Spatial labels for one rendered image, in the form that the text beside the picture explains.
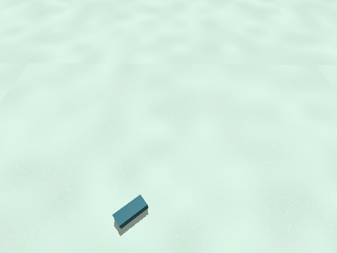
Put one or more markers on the carton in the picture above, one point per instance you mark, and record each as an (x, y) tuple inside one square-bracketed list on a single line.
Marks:
[(130, 211)]

